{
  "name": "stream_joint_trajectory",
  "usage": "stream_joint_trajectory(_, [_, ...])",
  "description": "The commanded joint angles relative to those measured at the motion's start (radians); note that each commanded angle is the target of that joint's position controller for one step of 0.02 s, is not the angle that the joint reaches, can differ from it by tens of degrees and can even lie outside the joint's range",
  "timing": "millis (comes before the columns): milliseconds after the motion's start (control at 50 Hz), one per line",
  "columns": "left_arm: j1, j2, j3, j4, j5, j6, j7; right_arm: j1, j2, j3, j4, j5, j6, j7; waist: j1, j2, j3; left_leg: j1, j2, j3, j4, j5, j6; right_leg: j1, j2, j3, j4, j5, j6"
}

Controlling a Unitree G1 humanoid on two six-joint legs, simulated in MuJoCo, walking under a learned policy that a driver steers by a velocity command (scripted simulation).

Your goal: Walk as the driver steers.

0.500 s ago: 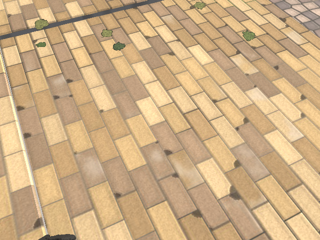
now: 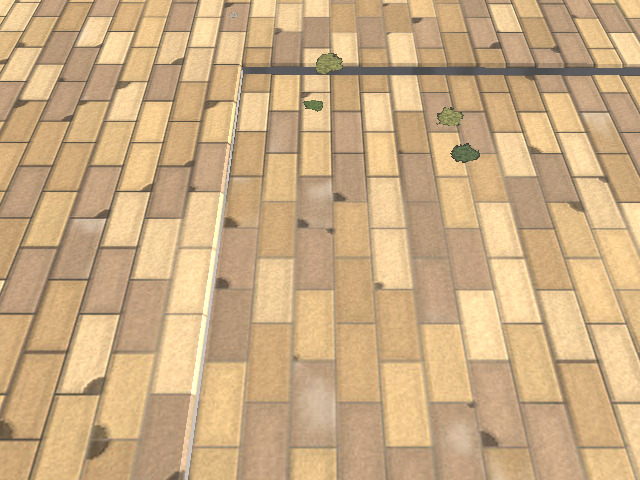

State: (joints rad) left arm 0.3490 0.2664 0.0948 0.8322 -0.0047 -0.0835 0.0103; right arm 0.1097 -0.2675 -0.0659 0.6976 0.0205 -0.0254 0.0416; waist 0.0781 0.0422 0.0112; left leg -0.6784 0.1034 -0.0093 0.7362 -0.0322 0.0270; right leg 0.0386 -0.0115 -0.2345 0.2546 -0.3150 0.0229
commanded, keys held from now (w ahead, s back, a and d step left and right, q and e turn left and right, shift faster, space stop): w+q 1.00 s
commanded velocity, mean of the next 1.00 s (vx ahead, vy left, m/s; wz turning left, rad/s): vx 0.50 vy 0.00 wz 0.59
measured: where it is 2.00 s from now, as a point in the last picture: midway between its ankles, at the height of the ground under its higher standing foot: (176, 296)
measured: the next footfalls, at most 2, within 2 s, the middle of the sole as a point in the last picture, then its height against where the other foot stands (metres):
left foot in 0.10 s outside the picture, level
right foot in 0.58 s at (363, 460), level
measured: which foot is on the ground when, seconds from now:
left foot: up 0.00-0.08, down 0.10-0.60, up 0.62-1.00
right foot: down 0.00-0.10, up 0.12-0.56, down 0.58-1.00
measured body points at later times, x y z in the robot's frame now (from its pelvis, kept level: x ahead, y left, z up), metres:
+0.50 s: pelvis +0.27 +0.05 +0.01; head +0.30 +0.08 +0.45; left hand +0.43 +0.35 -0.07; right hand +0.40 -0.22 -0.09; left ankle +0.18 +0.12 -0.74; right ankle +0.49 -0.06 -0.70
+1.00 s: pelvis +0.51 +0.12 +0.00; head +0.53 +0.14 +0.45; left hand +0.36 +0.37 -0.12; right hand +0.82 +0.04 -0.07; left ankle +0.55 +0.33 -0.68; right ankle +0.49 -0.03 -0.74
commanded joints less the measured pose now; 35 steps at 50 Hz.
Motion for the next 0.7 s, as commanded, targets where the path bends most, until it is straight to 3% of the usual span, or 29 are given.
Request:
stream_joint_trajectory(20, [-0.033,0.188,0.047,-0.052,-0.018,0.003,0.004,-0.096,-0.058,-0.011,-0.107,0.001,-0.01,0.017,-0.021,-0.103,0.074,0.012,-0.02,0.051,-0.064,-0.084,0.042,0.001,-0.294,0.065,-0.027,0.491,-0.148])
stream_joint_trajectory(60, [-0.047,0.22,0.054,-0.053,-0.025,0.017,0.006,-0.012,-0.098,-0.035,-0.104,0.0,-0.004,0.016,-0.083,-0.134,0.0,0.17,-0.098,0.118,-0.079,-0.182,0.086,0.023,-0.283,0.028,0.151,0.837,-0.124])
stream_joint_trajectory(80, [-0.066,0.218,0.05,-0.056,-0.032,0.025,0.007,0.135,-0.14,-0.062,-0.067,0.002,-0.002,0.011,-0.17,-0.117,-0.075,0.372,-0.155,0.144,-0.141,-0.139,0.117,-0.022,-0.247,-0.006,0.35,0.925,-0.097])
stream_joint_trajectory(100, [-0.053,0.189,0.037,-0.068,-0.019,0.021,0.011,0.305,-0.222,-0.1,-0.025,0.004,0.005,-0.007,-0.242,-0.053,-0.17,0.679,-0.132,0.044,-0.155,-0.078,0.162,-0.227,-0.207,-0.016,0.627,0.747,-0.048])
stream_joint_trajectory(120, [0.015,0.04,-0.01,-0.125,0.031,0.003,0.005,0.3,-0.348,-0.118,-0.023,0.012,0.001,-0.02,-0.136,0.242,-0.214,0.975,0.129,-0.492,-0.239,-0.154,0.32,-0.676,-0.027,0.032,1.011,-0.179,0.023])
stream_joint_trajectory(140, [-0.029,0.083,-0.016,-0.145,-0.002,-0.038,-0.006,0.333,-0.31,-0.098,-0.066,0.0,-0.018,-0.012,-0.181,0.166,-0.409,1.073,0.243,-0.862,-0.417,-0.323,0.421,-0.803,0.039,0.3,1.171,-0.309,0.019])
stream_joint_trajectory(160, [-0.131,0.146,0.0,-0.17,-0.044,-0.057,-0.014,0.314,-0.236,-0.078,-0.051,-0.007,-0.031,-0.007,-0.206,0.078,-0.291,1.023,0.217,-0.736,-0.445,-0.297,0.36,-0.902,-0.009,0.329,1.173,-0.209,-0.002])
stream_joint_trajectory(180, [-0.152,0.135,-0.008,-0.173,-0.036,-0.066,-0.011,0.268,-0.199,-0.067,-0.05,0.0,-0.037,-0.008,-0.173,0.041,-0.193,0.891,0.175,-0.602,-0.434,-0.235,0.323,-0.897,-0.052,0.319,1.097,-0.125,-0.022])
stream_joint_trajectory(200, [-0.157,0.136,-0.005,-0.16,-0.006,-0.067,-0.002,0.188,-0.164,-0.054,-0.064,-0.002,-0.038,-0.011,-0.128,-0.016,-0.132,0.739,0.136,-0.504,-0.432,-0.136,0.288,-0.826,-0.089,0.32,1.009,-0.063,-0.022])
stream_joint_trajectory(220, [-0.144,0.151,0.005,-0.156,0.009,-0.057,0.001,0.134,-0.136,-0.043,-0.084,-0.014,-0.038,-0.015,-0.088,-0.007,-0.104,0.622,0.108,-0.436,-0.448,-0.022,0.275,-0.741,-0.11,0.327,0.95,-0.028,-0.019])
stream_joint_trajectory(240, [-0.133,0.152,0.008,-0.156,0.012,-0.043,-0.002,0.112,-0.133,-0.041,-0.095,-0.021,-0.038,-0.019,-0.066,0.002,-0.094,0.558,0.094,-0.41,-0.471,0.026,0.275,-0.692,-0.114,0.327,0.916,-0.01,-0.013])
stream_joint_trajectory(280, [-0.136,0.123,0.002,-0.157,0.019,-0.024,-0.002,0.118,-0.149,-0.045,-0.087,-0.016,-0.043,-0.028,-0.055,-0.009,-0.076,0.485,0.076,-0.352,-0.493,0.115,0.282,-0.663,-0.106,0.306,0.828,0.018,0.011])
stream_joint_trajectory(320, [-0.198,0.096,-0.009,-0.175,0.024,-0.015,-0.001,0.147,-0.171,-0.051,-0.073,-0.01,-0.044,-0.043,-0.068,-0.013,-0.047,0.444,0.047,-0.296,-0.503,0.137,0.268,-0.67,-0.088,0.292,0.704,0.119,0.035])
stream_joint_trajectory(380, [-0.31,0.068,-0.023,-0.198,0.018,-0.018,-0.01,0.186,-0.174,-0.053,-0.056,-0.002,-0.035,-0.056,-0.113,0.022,-0.023,0.418,-0.006,-0.249,-0.492,0.043,0.217,-0.622,-0.042,0.289,0.464,0.327,0.045])
stream_joint_trajectory(480, [-0.421,0.097,-0.018,-0.233,-0.002,-0.035,-0.033,0.257,-0.174,-0.056,-0.028,0.008,-0.022,-0.062,-0.152,0.05,-0.006,0.475,0.019,-0.341,-0.421,-0.081,0.19,-0.555,0.007,0.311,0.278,0.37,0.028])
stream_joint_trajectory(540, [-0.377,0.128,0.0,-0.232,-0.007,-0.049,-0.039,0.247,-0.171,-0.059,-0.031,0.006,-0.014,-0.065,-0.118,0.092,-0.018,0.531,0.036,-0.425,-0.334,-0.072,0.168,-0.478,0.017,0.315,0.231,0.244,-0.009])
stream_joint_trajectory(560, [-0.312,0.135,0.009,-0.215,-0.007,-0.054,-0.036,0.231,-0.156,-0.054,-0.038,0.007,-0.012,-0.065,-0.081,0.098,-0.037,0.525,0.014,-0.425,-0.286,-0.049,0.15,-0.389,0.022,0.297,0.189,0.244,-0.029])
stream_joint_trajectory(580, [-0.219,0.163,0.023,-0.2,0.005,-0.058,-0.029,0.224,-0.118,-0.041,-0.049,0.003,-0.014,-0.062,-0.034,0.082,-0.105,0.484,-0.035,-0.387,-0.164,-0.014,0.118,-0.219,-0.021,0.318,0.182,0.247,-0.065])
stream_joint_trajectory(600, [-0.068,0.22,0.038,-0.19,0.02,-0.059,-0.02,0.229,-0.057,-0.019,-0.073,-0.015,-0.019,-0.059,0.022,-0.044,-0.24,0.345,-0.104,-0.291,0.124,-0.173,0.075,0.042,-0.199,0.488,0.199,0.23,-0.129])
stream_joint_trajectory(620, [0.003,0.277,0.052,-0.151,0.029,-0.046,-0.028,0.363,-0.034,-0.01,-0.097,0.021,-0.025,-0.062,-0.041,-0.401,-0.337,0.003,-0.213,-0.177,0.416,-0.586,0.016,0.305,-0.395,0.949,0.09,-0.011,-0.276])
stream_joint_trajectory(640, [-0.02,0.183,0.032,-0.168,0.006,-0.04,-0.033,0.355,-0.14,-0.028,-0.066,0.026,-0.021,-0.067,-0.023,-0.276,-0.249,-0.112,-0.128,-0.196,0.549,-0.544,-0.002,0.257,-0.398,0.988,0.052,-0.205,-0.258])
stream_joint_trajectory(660, [-0.054,0.131,0.017,-0.175,0.002,-0.033,-0.028,0.248,-0.184,-0.041,-0.077,0.015,-0.015,-0.065,0.003,-0.178,-0.136,-0.135,-0.099,-0.172,0.579,-0.446,-0.01,0.144,-0.357,0.83,0.042,-0.177,-0.22])
stream_joint_trajectory(680, [-0.101,0.118,0.008,-0.179,0.011,-0.026,-0.026,0.199,-0.172,-0.041,-0.086,0.003,-0.01,-0.065,-0.015,-0.108,-0.074,-0.1,-0.067,-0.143,0.564,-0.376,-0.017,0.027,-0.316,0.709,0.026,-0.057,-0.202])
stream_joint_trajectory(700, [-0.129,0.099,0.002,-0.171,0.014,-0.021,-0.024,0.167,-0.159,-0.044,-0.099,-0.004,-0.009,-0.061,-0.031,-0.105,-0.027,-0.082,-0.041,-0.14,0.523,-0.33,-0.02,-0.055,-0.28,0.626,0.004,0.038,-0.199])
Keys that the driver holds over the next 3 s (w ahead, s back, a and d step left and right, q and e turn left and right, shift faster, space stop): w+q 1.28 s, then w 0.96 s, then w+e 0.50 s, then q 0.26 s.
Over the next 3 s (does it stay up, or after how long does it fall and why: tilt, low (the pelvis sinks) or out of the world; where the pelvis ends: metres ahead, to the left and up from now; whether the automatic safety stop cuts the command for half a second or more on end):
stays up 1.26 0.85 0.04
